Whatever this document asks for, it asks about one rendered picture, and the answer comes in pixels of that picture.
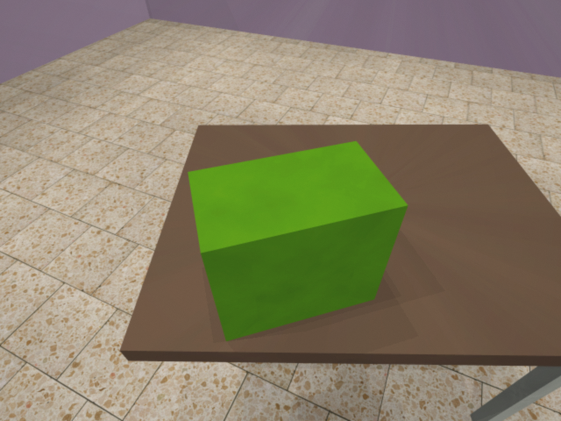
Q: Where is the carton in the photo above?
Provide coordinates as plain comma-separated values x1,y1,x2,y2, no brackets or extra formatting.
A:
188,141,408,341

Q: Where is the table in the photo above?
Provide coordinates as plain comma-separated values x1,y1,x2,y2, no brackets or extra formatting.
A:
120,125,561,421

